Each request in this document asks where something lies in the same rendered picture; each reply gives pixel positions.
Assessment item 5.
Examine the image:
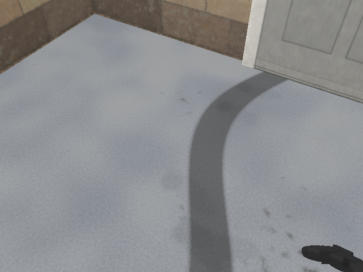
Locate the right robot hand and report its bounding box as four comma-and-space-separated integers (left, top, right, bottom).
302, 245, 363, 272

